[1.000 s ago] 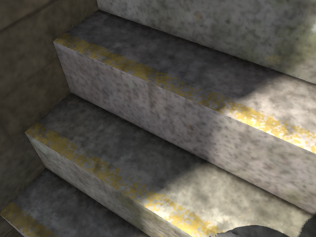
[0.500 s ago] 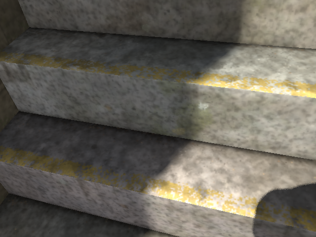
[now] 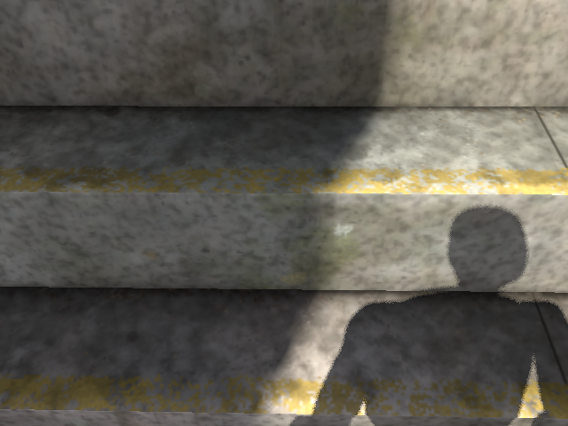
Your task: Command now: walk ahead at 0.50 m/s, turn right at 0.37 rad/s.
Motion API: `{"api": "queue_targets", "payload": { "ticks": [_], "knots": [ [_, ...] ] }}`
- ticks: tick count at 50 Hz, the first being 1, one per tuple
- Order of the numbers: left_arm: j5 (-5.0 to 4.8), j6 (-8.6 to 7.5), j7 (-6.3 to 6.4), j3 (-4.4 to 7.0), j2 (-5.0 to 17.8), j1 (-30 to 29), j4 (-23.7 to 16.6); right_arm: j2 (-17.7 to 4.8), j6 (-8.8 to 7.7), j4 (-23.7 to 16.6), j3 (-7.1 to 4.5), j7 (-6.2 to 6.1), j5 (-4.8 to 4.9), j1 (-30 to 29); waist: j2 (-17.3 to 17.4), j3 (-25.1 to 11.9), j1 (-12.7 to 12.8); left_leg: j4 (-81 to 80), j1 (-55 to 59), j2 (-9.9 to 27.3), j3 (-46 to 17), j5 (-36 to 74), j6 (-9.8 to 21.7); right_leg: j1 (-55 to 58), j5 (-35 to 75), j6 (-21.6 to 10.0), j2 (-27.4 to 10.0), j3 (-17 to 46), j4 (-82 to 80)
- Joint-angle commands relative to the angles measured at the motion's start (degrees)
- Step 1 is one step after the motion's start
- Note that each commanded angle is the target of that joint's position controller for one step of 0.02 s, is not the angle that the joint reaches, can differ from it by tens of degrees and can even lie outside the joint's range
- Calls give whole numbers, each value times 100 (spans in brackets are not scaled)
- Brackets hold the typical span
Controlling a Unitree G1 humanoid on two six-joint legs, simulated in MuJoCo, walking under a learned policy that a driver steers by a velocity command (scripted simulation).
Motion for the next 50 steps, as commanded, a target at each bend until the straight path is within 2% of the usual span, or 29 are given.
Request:
{"api": "queue_targets", "payload": {
  "ticks": [1,6,12,16,17,18,19,21,22,23,24,25,27,29,31,36,37,38,39,40,41,42,43,44,45,46,47,49,50],
  "knots": [
    [-313,48,130,-202,-177,-512,-575,-62,-47,224,91,-98,99,286,9,683,-164,-2465,1162,1762,-2578,-135,5,-2878,1099,-401,-595,-73,1848],
    [-203,116,234,-278,-82,-1269,-629,-325,-365,582,82,-33,-64,1148,543,538,-166,-2468,1018,1350,-1661,399,90,-3568,1228,-187,-745,-897,1577],
    [-282,497,614,-338,-107,-2755,-1197,138,-332,1298,279,233,-295,2226,758,565,-438,-3077,1875,1745,-1509,2303,314,-4191,922,-287,-984,-1324,156],
    [-164,1053,424,-373,-243,-3873,-1775,-294,-207,1434,274,523,169,1809,1177,77,146,-3216,987,1642,-563,7811,578,-2207,-1226,-332,-936,-3306,-1665],
    [71,719,966,-829,-1121,-3516,-1498,-334,-441,1664,-37,-543,955,3198,604,984,-872,-4321,1966,1482,-27,6295,27,-994,-2409,165,-925,-4114,-2595],
    [-222,490,1197,-868,-1327,-2896,-1088,-164,-587,1708,131,-920,1030,3337,730,866,-693,-3637,1618,1283,187,9353,-281,366,-2690,248,-564,-4249,-3110],
    [-289,1007,351,-687,-592,-3744,-2130,-1150,-414,2058,147,219,250,2898,2588,-405,631,-2797,2214,1945,-756,14141,544,-435,-3420,-27,-342,-3287,-3242],
    [-6,1147,194,-493,-30,-2592,-1669,-1229,-465,1603,51,663,326,1874,2066,-1057,723,-1653,3703,2293,-676,15987,1231,-4,-2390,-12,-334,-2941,-4963],
    [-119,1231,314,-450,17,-1383,-1138,-1210,-453,1700,62,643,-5,2219,1816,-2065,680,-861,2482,2111,-725,15448,913,1986,-884,-425,-755,-1810,-4716],
    [318,697,920,-294,165,266,-350,-788,-713,1004,-164,-210,908,2258,1228,-2066,461,-42,2142,1458,-126,11909,381,3736,-3667,-526,-765,-1023,-4831],
    [213,675,1143,-195,172,220,109,-775,-725,931,-110,-397,959,1806,321,-1200,519,698,800,874,-223,8596,617,3567,-4762,-461,-882,-246,-6491],
    [215,728,1351,-118,353,-703,187,-464,-636,655,-109,-385,690,1294,-933,-523,195,2920,-233,39,-648,3314,545,2916,-5462,-978,-1671,1964,-8367],
    [137,507,1339,-48,277,-1660,297,249,-210,-384,-47,-395,183,240,-424,779,-325,7531,-1569,-208,-1515,1610,297,1424,-4952,-1016,-2144,2615,-9617],
    [40,122,1223,-120,-296,-1642,689,793,-126,-847,116,-611,122,729,20,1533,-1033,7974,-2666,-285,-1953,1049,295,1285,-4366,-263,-1867,1208,-9037],
    [119,-78,1132,-245,-770,-1661,737,659,-184,-872,152,-667,123,1226,400,1442,-1446,7427,-2537,-248,-2040,1457,198,1370,-3163,141,-1771,149,-8953],
    [58,-413,1366,-174,-171,-1386,450,240,-95,-692,55,-862,485,913,67,952,-1318,4543,-1036,308,-978,1512,-196,1860,890,-70,-2065,-1090,-9142],
    [-181,-386,672,-153,416,-3218,-843,-155,243,-1202,201,-248,289,11,-695,-673,-1405,3014,166,529,-931,480,-426,1723,2821,61,-1617,-1541,-9816],
    [163,-453,1170,-12,181,-1956,76,150,52,-569,-3,-693,781,1137,-389,419,-1384,2102,628,469,-300,1175,-111,2150,2609,-26,-2125,-1602,-9477],
    [-13,-433,1323,7,252,-1217,279,319,-23,-271,102,-800,974,1518,-629,306,-1214,1110,929,504,-171,1261,28,2598,2210,-90,-2066,-1536,-9636],
    [-270,-277,1225,29,208,-256,588,421,-98,-311,172,-927,721,890,-323,325,-588,1092,512,122,-540,-5,197,3412,2283,105,-1779,-1740,-9952],
    [355,-4,349,-7,427,-384,553,-141,313,-675,234,-421,140,-264,-395,-49,-331,1956,-1035,-209,-697,-743,36,4335,1356,-498,-2083,-1363,-9952],
    [583,2,68,120,803,-1578,-87,-326,481,-399,65,-130,75,678,-435,-18,-861,1779,-337,384,-963,1468,252,4475,891,-390,-2315,-1637,-10053],
    [-52,-105,883,218,707,-1044,151,199,34,-195,-70,-489,589,1473,-244,37,-1363,798,618,64,-17,734,314,4581,2231,28,-1856,-1791,-9444],
    [-221,-164,1154,161,673,-1220,171,336,-166,142,-7,-631,814,2073,14,221,-1715,-1044,1115,109,-127,1769,349,4663,3004,139,-1663,-2087,-8622],
    [-344,-206,1141,87,118,-336,171,323,-286,589,-14,-782,823,1867,1100,38,-710,-1094,2054,-233,-354,2323,403,3784,1722,349,-1336,-2241,-8318],
    [-184,-294,1224,31,345,-1027,150,657,-288,851,-9,-763,812,2795,394,187,-1741,-2195,2306,49,-602,2968,371,3694,576,249,-1332,-2104,-7640],
    [-68,-292,1137,-69,-52,-1207,34,777,-267,1128,65,-804,630,3199,235,442,-1732,-2831,2855,250,-799,3168,391,2973,-590,219,-1113,-2060,-6532],
    [115,-392,895,-233,-1138,-1048,-391,299,-382,947,90,-882,195,2888,1036,667,-868,-1426,3629,1292,-2185,6572,608,365,-1744,854,-442,-1266,-2143],
    [151,-389,798,-186,-779,-856,-567,179,-390,693,-1,-878,133,2376,569,523,-570,-1522,3357,1316,-2290,4993,1155,-60,-1479,875,-454,-1500,-1321]
  ]
}}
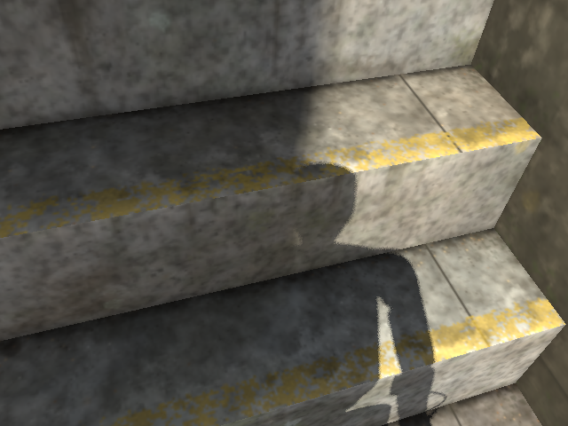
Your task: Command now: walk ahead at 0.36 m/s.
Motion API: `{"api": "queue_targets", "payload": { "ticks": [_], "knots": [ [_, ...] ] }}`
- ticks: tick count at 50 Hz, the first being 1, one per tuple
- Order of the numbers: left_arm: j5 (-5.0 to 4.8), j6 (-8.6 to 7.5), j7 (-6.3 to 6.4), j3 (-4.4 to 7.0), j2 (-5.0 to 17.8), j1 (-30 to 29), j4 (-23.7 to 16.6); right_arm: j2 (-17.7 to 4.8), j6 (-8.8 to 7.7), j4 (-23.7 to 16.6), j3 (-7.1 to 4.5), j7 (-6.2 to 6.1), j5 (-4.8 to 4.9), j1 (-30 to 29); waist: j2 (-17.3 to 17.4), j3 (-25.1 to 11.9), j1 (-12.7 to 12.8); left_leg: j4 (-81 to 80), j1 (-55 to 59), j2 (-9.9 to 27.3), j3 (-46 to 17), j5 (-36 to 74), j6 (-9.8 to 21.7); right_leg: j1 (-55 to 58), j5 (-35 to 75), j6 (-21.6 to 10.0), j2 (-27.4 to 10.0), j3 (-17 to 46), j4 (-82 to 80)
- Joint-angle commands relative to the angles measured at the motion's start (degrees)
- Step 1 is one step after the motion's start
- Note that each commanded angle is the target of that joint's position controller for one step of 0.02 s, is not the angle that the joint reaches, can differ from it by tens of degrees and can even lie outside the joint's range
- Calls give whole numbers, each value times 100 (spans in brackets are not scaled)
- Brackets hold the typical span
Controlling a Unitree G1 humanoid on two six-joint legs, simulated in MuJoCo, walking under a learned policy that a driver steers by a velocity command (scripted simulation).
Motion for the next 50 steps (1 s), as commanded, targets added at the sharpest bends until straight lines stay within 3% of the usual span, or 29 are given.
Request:
{"api": "queue_targets", "payload": {
  "ticks": [1,2,5,12,17,18,19,20,21,22,23,24,25,27,29,31,32,33,34,36,40,42,44,45,46,47,48,49,50],
  "knots": [
    [262,-83,-221,-262,-654,-53,-1120,-845,-49,-76,-211,-109,-230,562,1305,-258,739,-999,1377,1819,-2975,987,1515,-2569,-307,281,264,82,3848],
    [383,-37,-235,-240,-346,-705,-1511,-702,-95,-152,-204,-109,-109,137,935,265,666,-1538,818,1974,-3347,-656,1594,-3070,-54,306,56,224,4270],
    [284,102,-196,-250,-271,-1017,-1813,-528,-279,-80,-135,-150,-6,331,296,902,493,-1697,568,1884,-2906,-458,1424,-3719,614,268,-113,114,4818],
    [163,356,80,-365,-873,-1850,-2670,-652,-470,48,-233,-93,-134,1228,587,1153,138,-1623,1763,2079,-2084,1280,1343,-5893,-804,-9,-254,49,6598],
    [86,609,60,-503,-1060,-2377,-3543,-838,-293,105,-302,-128,174,1192,511,870,243,-3191,1238,1558,-836,2619,967,-3988,-868,-186,-764,-987,2773],
    [-148,698,74,-756,-1533,-2359,-3481,-984,-228,-48,-330,-127,320,954,936,556,230,-3564,346,1491,-328,3837,966,-1941,-2342,-430,-475,-1451,523],
    [158,1354,-654,-919,-941,-3749,-3893,-1262,40,1444,-11,1325,-264,2239,2588,-1185,1060,-2956,-748,2365,-1627,10711,2469,-1375,-3990,-132,709,-1761,837],
    [-40,1398,-874,-574,-572,-2182,-3190,-1577,-14,639,-117,1853,-220,901,2161,-1425,1395,-2067,740,2586,-1057,13524,1992,-784,-1187,-310,603,-1569,462],
    [51,836,-343,-185,-15,1376,-1839,-2284,-473,-371,-671,719,581,156,1700,-2948,1762,-231,1680,1847,100,12716,1056,1791,-1249,-370,820,-1550,303],
    [105,1200,-417,-354,397,1240,-1931,-1606,-227,249,-198,1837,-506,245,514,-3983,2481,1254,-1245,1784,-1584,12241,1812,2941,-845,-1204,25,1640,-2292],
    [324,755,136,269,1055,2282,-1517,-1931,-673,-522,-691,1040,587,172,-927,-3367,2010,3496,-704,516,-750,7602,827,3402,-3557,-1180,-1031,3814,-3316],
    [77,807,251,239,731,1832,-877,-1498,-659,-499,-590,829,123,-698,-1268,-2681,1819,6133,-2037,-103,-1134,2922,695,2488,-4564,-1389,-1356,4872,-4730],
    [-22,683,253,219,561,879,-834,-434,-506,-1254,-414,780,-166,-1328,-593,-1492,1260,8413,-3001,-198,-1665,2088,415,1275,-4559,-1061,-1524,4633,-5052],
    [121,339,214,-2,-364,207,-92,477,-289,-1965,-72,499,-250,-1409,161,81,339,9827,-4324,-161,-1574,2496,618,167,-3725,-505,-1573,2916,-4479],
    [270,217,65,-217,-1152,64,258,538,-120,-1919,90,441,-241,-711,521,394,-278,9943,-4626,-99,-1469,2473,637,17,-1823,-65,-1267,1090,-4500],
    [259,-1,88,-252,-1019,527,401,542,-69,-2063,138,379,-36,-1004,447,914,86,10288,-5615,-147,-1382,1944,537,475,-250,-30,-1461,252,-5052],
    [544,94,-490,-286,-535,-470,12,-598,379,-2128,73,918,408,-1419,148,463,121,9715,-5366,77,-1513,1569,1348,-432,-509,-552,-1267,136,-5786],
    [490,88,-670,-157,7,-958,25,-751,541,-2092,-79,1051,234,-1398,-143,380,-154,10282,-4999,-116,-1181,1331,1424,-681,-611,-721,-1300,-281,-6199],
    [436,70,-708,-165,34,-681,152,-741,618,-2067,-32,1099,147,-1516,48,193,-220,10782,-5318,-61,-1119,1540,1530,-476,-316,-588,-1343,-326,-6191],
    [536,123,-596,-462,-532,1155,998,-208,572,-1895,220,1094,16,-1435,472,-195,244,11847,-7742,92,-1474,1545,1721,2085,167,-600,-1700,-125,-5657],
    [861,45,-718,-412,-369,1826,1129,-324,741,-2314,344,725,197,-3103,-7,-313,489,9635,-8095,845,-369,1583,1380,2404,292,-482,-1523,-1051,-6424],
    [788,177,-872,-392,-267,1926,1216,-475,968,-2483,356,590,19,-3844,-239,-402,557,8660,-7481,1056,-32,884,1339,2050,1035,-569,-1543,-1168,-7007],
    [673,343,-1288,-278,409,1793,1341,-570,1442,-2811,561,842,-127,-4686,-328,-544,389,6519,-4941,489,693,-576,1300,1004,5670,-1416,-2049,-1097,-7904],
    [428,196,-1269,-216,861,1629,1246,-275,1413,-2319,604,999,-143,-3401,-836,-875,-127,7085,-4857,302,759,-218,1083,2187,9389,-1529,-2407,-1482,-7120],
    [-604,-191,51,184,1071,1078,640,-31,871,-1451,414,571,-117,-1433,698,-1474,-315,6216,-3088,-361,1766,-1653,893,3125,11176,-670,-1702,-2529,-5553],
    [-844,-299,333,144,1339,1434,710,-76,620,-1336,453,497,-21,-957,322,-1918,-361,4668,-2361,-730,1594,-2031,866,3428,11816,-784,-1869,-2276,-4258],
    [836,-56,-1088,-286,769,3086,1575,-770,1171,-1703,528,558,-266,-997,-1297,-2826,-393,3663,-1051,-528,-344,-670,1153,2471,13812,-1624,-2711,-477,-4011],
    [-444,-433,-294,1,585,1520,140,-1011,817,-1260,71,392,-232,-1133,526,-2577,144,3635,-314,-858,-15,-2007,982,2239,9265,-833,-1480,-1592,-2811],
    [-208,-467,-167,-31,575,772,-227,-1131,797,-810,-90,291,-306,-635,1054,-2289,-55,2243,-156,-393,-1866,-3089,1148,652,4445,-704,-884,-1330,-1385]
  ]
}}
Over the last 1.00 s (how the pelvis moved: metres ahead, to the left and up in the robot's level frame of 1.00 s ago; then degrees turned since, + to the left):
0.24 0.09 0.25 -9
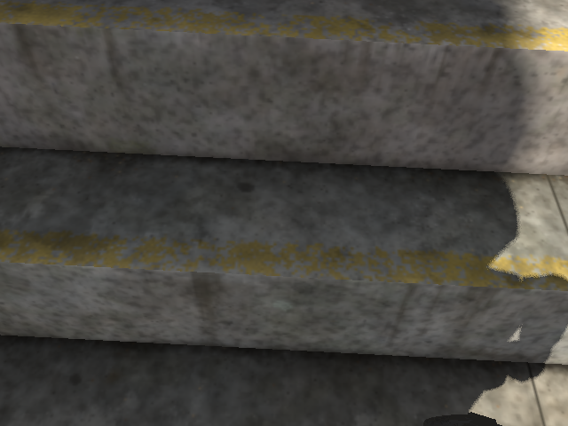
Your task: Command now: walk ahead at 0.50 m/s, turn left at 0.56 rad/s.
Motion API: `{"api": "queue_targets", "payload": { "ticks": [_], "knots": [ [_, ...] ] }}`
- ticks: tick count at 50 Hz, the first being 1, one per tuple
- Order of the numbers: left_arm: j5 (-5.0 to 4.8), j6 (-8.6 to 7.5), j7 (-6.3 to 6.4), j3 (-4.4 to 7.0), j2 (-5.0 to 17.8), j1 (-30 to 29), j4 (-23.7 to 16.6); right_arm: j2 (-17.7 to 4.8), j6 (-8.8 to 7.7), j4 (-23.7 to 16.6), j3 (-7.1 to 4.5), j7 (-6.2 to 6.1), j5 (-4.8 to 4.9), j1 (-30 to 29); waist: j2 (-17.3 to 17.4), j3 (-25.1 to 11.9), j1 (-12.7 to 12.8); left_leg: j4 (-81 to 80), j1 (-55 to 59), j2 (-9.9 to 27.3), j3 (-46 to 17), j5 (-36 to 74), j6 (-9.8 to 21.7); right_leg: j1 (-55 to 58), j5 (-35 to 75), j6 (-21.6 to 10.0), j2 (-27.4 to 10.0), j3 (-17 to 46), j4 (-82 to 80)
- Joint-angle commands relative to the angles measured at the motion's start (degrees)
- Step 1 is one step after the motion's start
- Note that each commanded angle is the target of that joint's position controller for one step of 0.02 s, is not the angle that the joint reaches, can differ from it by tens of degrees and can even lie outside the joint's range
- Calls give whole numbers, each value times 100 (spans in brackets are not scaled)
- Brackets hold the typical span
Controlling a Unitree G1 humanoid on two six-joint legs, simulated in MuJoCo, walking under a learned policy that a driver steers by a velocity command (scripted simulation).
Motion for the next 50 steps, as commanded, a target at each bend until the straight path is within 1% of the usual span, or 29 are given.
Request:
{"api": "queue_targets", "payload": {
  "ticks": [1,5,9,10,14,20,22,23,24,26,27,28,29,30,31,32,33,34,40,41,42,43,44,45,46,47,48,49,50],
  "knots": [
    [119,-277,287,106,326,-997,-1496,-1250,-128,533,-621,-390,-222,1141,1835,-1851,-95,-4413,4043,812,-5339,-3956,755,-2506,-676,-127,1378,1219,6476],
    [520,10,313,-272,-902,-964,-2410,-475,-600,1151,-504,-341,69,780,573,351,925,-4492,2220,696,-4000,-2113,-101,-4062,-1012,9,1512,1907,9409],
    [358,135,495,-313,-449,-785,-2491,-601,-896,1122,-533,-297,92,1008,573,1003,931,-4886,2425,588,-3282,-703,-117,-4696,-1373,428,1402,1531,8942],
    [-92,418,122,-33,850,-1140,-2673,-712,-748,251,-301,53,-268,464,842,173,518,-5351,2122,612,-3363,-163,459,-4713,-1445,498,1530,2244,8164],
    [420,522,-88,-291,72,-777,-2375,-770,-591,761,-304,201,-96,2429,1333,-233,194,-5058,5049,1413,-4554,1212,1173,-7624,-2467,448,1858,2526,11352],
    [203,480,78,-422,191,-2427,-3110,-1070,-774,835,-359,423,-455,2976,964,76,44,-5506,4271,1302,-3856,1074,653,-7992,-2566,313,937,1610,9908],
    [252,697,-20,-504,300,-2991,-3499,-1488,-693,362,-515,501,-206,1447,915,-4,598,-7194,1613,1467,-3341,1686,968,-4494,-4087,285,1054,1007,6800],
    [241,664,579,-687,-951,-3646,-3605,-996,-762,969,-703,-265,106,2221,1441,704,-2,-8065,1842,1430,-3083,2568,573,-3456,-4303,400,1264,-217,7221],
    [-31,804,-66,-562,-32,-3104,-3958,-1767,-824,938,-529,380,58,1988,2342,-305,1044,-7400,1577,1995,-3542,6290,1103,-2607,-4884,636,1556,882,6442],
    [-120,349,842,-380,-165,-1534,-2758,-1008,-993,924,-725,-371,623,2551,1339,-1184,470,-5601,3099,976,-1689,10080,224,-453,-5482,220,1639,433,5157],
    [-232,343,927,-236,1,-793,-2469,-1161,-946,886,-774,-385,504,2517,928,-1927,790,-4916,3075,902,-1493,9396,69,179,-5770,130,1613,1245,4455],
    [412,777,33,-164,701,941,-2056,-712,-692,843,-352,581,-931,2202,-873,-3591,1595,-4168,1719,1175,-2989,6569,672,1604,-3010,-24,1235,3550,3283],
    [955,947,-221,74,1134,2040,-1931,-933,-413,921,-624,831,-316,2143,-1433,-2662,2277,-1304,1638,558,-3205,4400,425,597,-5830,-685,353,6066,1675],
    [196,860,499,354,1030,-217,-1584,-613,-722,207,-726,294,-83,1592,-1270,-2259,595,562,2410,96,-2362,3115,-90,-255,-8806,-603,1032,5549,1406],
    [86,835,680,231,768,-1174,-1718,-299,-638,18,-624,170,-131,1422,-633,-1319,179,2107,2049,65,-2158,2432,-494,-1705,-8797,-588,812,5267,1243],
    [212,739,213,-42,356,-928,-2348,-880,-673,415,-612,279,451,1561,165,664,1278,3093,391,163,-2743,2288,-194,-2739,-7567,-629,40,5006,1588],
    [86,670,568,103,-43,-1143,-1258,-61,-508,-325,-479,102,-117,1436,552,-124,-350,2170,2294,106,-1975,1705,-618,-3232,-8349,-315,944,4670,1455],
    [185,564,249,-183,99,-1919,-2585,-799,-613,-85,-444,288,442,1463,869,775,540,2596,1033,261,-2250,1362,-529,-4004,-6609,-50,582,3037,1641],
    [-103,286,255,-89,657,-2794,-3421,-1335,-836,357,-675,480,-43,2583,286,-36,-304,2247,3142,294,-1296,2608,-487,-5202,-5592,421,1098,1726,2358],
    [211,245,715,104,305,-2606,-2538,-1098,-455,89,-710,82,60,2571,515,-108,-1049,471,3847,783,-1489,2029,-599,-5074,-7087,-242,372,3382,2387],
    [229,360,851,28,190,-2059,-2578,-1002,-281,70,-602,-49,49,2472,954,118,-654,-975,4144,662,-727,1719,-705,-5046,-7346,-254,664,2910,2690],
    [30,136,703,7,982,-2224,-4050,-1243,-602,210,-596,403,-414,2515,39,470,383,-1234,3602,333,-487,2588,-797,-4575,-5841,757,1386,1284,2731],
    [-86,159,704,12,1182,-2532,-4040,-1204,-599,446,-556,710,-583,2853,-350,163,202,-1710,3475,713,-634,3609,-605,-4269,-6368,651,1154,1928,3265],
    [106,614,1159,91,124,-2136,-2971,-608,-323,229,-592,111,274,2885,72,219,-630,-4927,5202,1307,-622,2465,-308,-4761,-7105,-135,824,2820,3826],
    [73,939,1285,5,-103,-1365,-3047,-448,-175,202,-399,-85,311,2450,844,757,77,-6779,5083,899,866,3133,-459,-4235,-6940,147,1429,1661,4595],
    [124,869,560,-281,439,-1286,-4067,-673,-322,673,-355,1004,-610,2333,763,1467,1078,-4690,4172,750,-196,3914,101,-4800,-6592,415,1698,1757,5836],
    [131,914,1059,98,-378,-1492,-3252,-187,-281,176,-449,222,360,2363,1412,226,-14,-6558,5220,1408,-260,3884,178,-4285,-6049,84,2215,1465,8079],
    [-96,944,329,-426,-267,-543,-4081,-1636,-255,722,-527,1106,-849,2826,1927,1121,1285,-4206,4275,1450,-1215,5819,804,-6810,-5003,257,2577,2464,10521],
    [-96,997,-16,-223,222,928,-3255,-2858,-224,267,-917,1312,-721,1900,3102,725,1655,-4620,4556,3311,-3239,7914,2247,-7947,-4617,698,2768,2748,12544]
  ]
}}
Over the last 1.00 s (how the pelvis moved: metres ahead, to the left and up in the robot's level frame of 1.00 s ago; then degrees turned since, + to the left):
0.34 -0.01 0.31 18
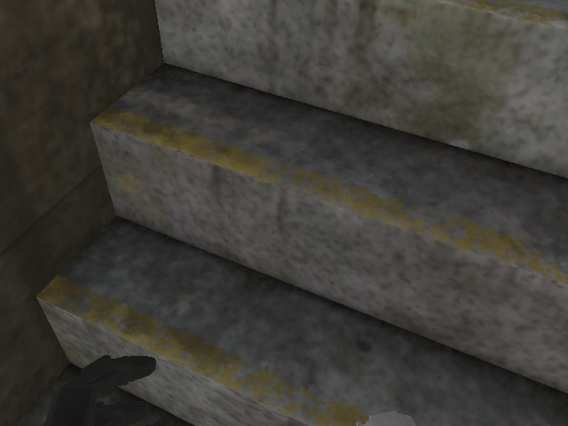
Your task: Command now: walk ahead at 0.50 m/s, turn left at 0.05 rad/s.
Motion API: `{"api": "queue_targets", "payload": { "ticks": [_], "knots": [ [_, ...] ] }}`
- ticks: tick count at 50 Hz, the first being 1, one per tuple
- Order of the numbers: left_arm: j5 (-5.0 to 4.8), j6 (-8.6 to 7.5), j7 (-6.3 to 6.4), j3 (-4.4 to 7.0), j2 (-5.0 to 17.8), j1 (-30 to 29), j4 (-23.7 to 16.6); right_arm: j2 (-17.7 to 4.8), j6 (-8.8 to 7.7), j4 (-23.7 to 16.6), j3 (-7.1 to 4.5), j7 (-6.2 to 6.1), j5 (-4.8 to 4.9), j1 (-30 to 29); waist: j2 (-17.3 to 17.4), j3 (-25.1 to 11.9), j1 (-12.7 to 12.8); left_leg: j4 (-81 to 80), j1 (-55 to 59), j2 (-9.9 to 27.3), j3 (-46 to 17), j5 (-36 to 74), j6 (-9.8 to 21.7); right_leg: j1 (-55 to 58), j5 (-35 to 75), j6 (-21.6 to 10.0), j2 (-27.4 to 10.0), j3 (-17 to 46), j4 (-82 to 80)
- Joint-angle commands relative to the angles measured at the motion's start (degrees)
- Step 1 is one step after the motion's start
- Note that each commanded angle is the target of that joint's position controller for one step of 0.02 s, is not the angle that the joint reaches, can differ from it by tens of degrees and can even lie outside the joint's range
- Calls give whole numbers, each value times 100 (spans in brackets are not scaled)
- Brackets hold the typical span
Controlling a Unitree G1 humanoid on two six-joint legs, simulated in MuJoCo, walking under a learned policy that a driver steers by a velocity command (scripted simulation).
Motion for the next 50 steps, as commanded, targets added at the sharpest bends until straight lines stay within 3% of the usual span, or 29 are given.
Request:
{"api": "queue_targets", "payload": {
  "ticks": [1,2,3,4,5,7,14,16,17,18,19,20,22,23,24,25,27,29,32,34,41,42,43,44,46,47,48,49,50],
  "knots": [
    [150,-461,307,234,-352,857,487,-772,-377,-550,-350,-243,190,-314,-318,-1233,382,-236,2492,1950,-1312,5303,414,-1341,991,316,304,-47,5133],
    [156,-465,593,-91,-593,-367,-204,-1560,-532,-542,-609,-643,96,30,422,-740,51,-2178,1849,3029,-3143,-28,1021,-2269,694,507,-467,-178,4256],
    [339,-438,702,-4,118,-1881,-383,-534,-799,-317,-283,-1034,441,207,-96,747,-640,-3117,1539,2319,-3880,-1994,732,-2902,1046,568,-690,-214,3479],
    [508,-366,553,27,97,-2660,-501,-164,-950,79,-132,-1281,463,509,-97,1390,-703,-3160,1411,2270,-4291,-2197,720,-3113,1604,429,-912,274,3465],
    [386,-273,335,27,-9,-2083,-356,-294,-944,140,-151,-1216,292,553,-342,1361,-569,-2883,1681,1926,-3542,-2119,399,-2898,2222,376,-847,-13,3015],
    [211,-145,84,-33,-325,-1876,-278,-190,-931,438,-169,-1255,309,888,-563,1206,-592,-2776,1801,1664,-2811,-1678,279,-2546,2190,95,-967,-333,2980],
    [21,-107,41,-292,-882,-1750,-583,148,-879,940,-66,-1205,379,1100,-15,1199,-299,-3296,1447,1157,-1345,324,417,-1502,1676,-364,-1358,-940,1468],
    [-122,-132,17,-439,-1038,-1408,-388,267,-682,912,-32,-1173,516,916,174,717,-141,-3634,461,927,-64,3241,494,1326,753,-565,-1110,-1656,-914],
    [-187,-153,84,-447,-1036,-1183,-315,158,-585,658,-20,-1240,664,566,163,345,123,-3023,62,802,395,6599,495,2895,-427,-586,-668,-1505,-2191],
    [-346,-298,84,-415,-1049,-1438,-104,458,-576,679,150,-1206,764,1412,65,-590,-490,-2271,-283,665,69,9454,419,4500,-198,-525,-180,-2099,-2207],
    [-542,-360,80,-310,-1016,-902,53,9,-592,623,18,-1185,719,1448,464,-1212,-326,-1654,-260,733,0,9683,295,5050,342,-561,-141,-1646,-2645],
    [-482,-272,153,-186,-772,307,441,-619,-730,474,-156,-1116,729,1221,747,-2028,164,-1238,74,867,3,9288,318,5685,306,-395,-72,-1372,-2997],
    [-259,-123,142,60,-144,1562,1383,-730,-949,231,-267,-1015,792,636,341,-2284,570,-128,299,733,-45,7960,501,6250,-163,-46,312,-1433,-3968],
    [-41,-92,122,183,67,1619,1743,-207,-849,-40,-192,-1008,644,154,-392,-1641,598,1296,-470,304,-140,6066,407,6052,-834,-251,-20,-328,-5203],
    [273,9,182,435,758,1312,1935,564,-637,-594,-114,-861,477,-520,-1840,-1005,491,4423,-2425,-819,-761,1479,84,5365,-3208,-1017,-1429,3126,-7264],
    [336,-39,187,463,735,689,1608,923,-526,-1098,-83,-864,236,-1201,-1223,-393,678,6847,-3028,-1192,-2043,798,-193,4291,-3182,-920,-1773,4080,-8207],
    [126,-270,118,323,106,158,1942,1182,-220,-1618,46,-945,80,-1072,-680,1027,-386,7796,-3755,-790,-1641,505,-382,2464,-3136,-914,-1862,3665,-8131],
    [249,-515,49,231,-364,171,2214,837,-31,-927,-20,-988,137,516,-248,1013,-928,7738,-3388,-813,-1392,804,-579,2407,-1609,-692,-1607,2038,-7187],
    [301,-631,73,282,-138,364,2468,864,41,-885,-7,-924,398,109,-547,1045,-921,7980,-3736,-856,-1115,1037,-694,2499,-1310,-772,-1705,1376,-7590],
    [273,-684,154,395,324,357,2298,757,99,-933,-31,-839,340,-109,-396,928,-969,7006,-3600,-605,-803,979,-785,2702,-1412,-724,-1725,1139,-7778],
    [260,-723,320,593,595,626,1872,692,280,-1143,-92,-891,272,-825,-1022,675,-586,5194,-3265,22,-613,975,-756,3793,-1152,-825,-2133,1182,-7513],
    [553,-851,-266,9,15,2,1232,-73,277,-1006,-69,-657,-23,-1297,-1262,690,-201,5642,-4357,270,-1008,2045,-407,2916,-308,-984,-2114,914,-6917],
    [424,-882,-479,-75,44,-186,1248,-49,371,-778,-69,-540,-320,-895,-1249,52,-351,5427,-4095,336,-861,2120,-348,3004,-262,-1136,-2214,1075,-6945],
    [306,-853,-579,-137,137,-372,1158,41,404,-645,-8,-548,-362,-434,-1011,-353,-499,4813,-3283,346,-776,2329,-271,2627,-180,-986,-2030,861,-6760],
    [78,-868,-537,-95,467,-141,1184,-55,77,-536,-54,-509,-99,-99,-861,-521,-399,3488,-1554,360,-236,2494,-288,2200,-1034,-549,-1805,462,-6435],
    [215,-683,-26,377,736,535,1823,877,-76,-690,129,-680,610,202,-588,25,-843,1992,-1657,-487,1109,511,-668,3137,-1935,-442,-977,-147,-5626],
    [-97,-620,-171,-20,321,1068,1442,-210,-366,-242,-23,-475,200,-455,-60,-47,299,670,-1825,-88,583,2668,-468,3477,-947,-441,-1246,-362,-5049],
    [81,-601,-319,-31,308,946,1290,81,-514,-3,1,-229,-2,-233,-638,257,234,-293,-792,491,44,4695,-321,3328,-409,-595,-1459,146,-4604],
    [212,-429,246,346,538,790,1715,845,-428,-200,91,-483,655,-17,-1282,-177,-627,-1828,4,-204,1335,3194,-455,3874,-453,-671,-770,76,-4543]
  ]
}}
Over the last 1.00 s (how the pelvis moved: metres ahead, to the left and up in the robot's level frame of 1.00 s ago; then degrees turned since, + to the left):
0.14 -0.03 0.15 19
